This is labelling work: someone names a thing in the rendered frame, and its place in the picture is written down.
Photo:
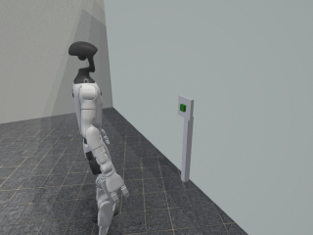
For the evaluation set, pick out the robot right upper arm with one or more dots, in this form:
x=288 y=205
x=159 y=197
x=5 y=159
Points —
x=88 y=96

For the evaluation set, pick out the robot right forearm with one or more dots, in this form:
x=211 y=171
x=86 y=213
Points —
x=95 y=145

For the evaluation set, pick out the left robot hand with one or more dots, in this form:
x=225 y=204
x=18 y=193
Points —
x=103 y=133

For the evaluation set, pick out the right robot thigh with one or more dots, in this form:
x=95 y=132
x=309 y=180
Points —
x=95 y=167

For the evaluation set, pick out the panel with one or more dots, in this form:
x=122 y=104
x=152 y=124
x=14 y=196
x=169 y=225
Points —
x=187 y=135

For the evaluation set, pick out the right robot hand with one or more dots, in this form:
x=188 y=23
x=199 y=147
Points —
x=113 y=183

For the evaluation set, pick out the right robot shin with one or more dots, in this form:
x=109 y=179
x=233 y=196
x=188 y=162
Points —
x=105 y=215

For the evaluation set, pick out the button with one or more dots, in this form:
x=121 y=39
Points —
x=183 y=108

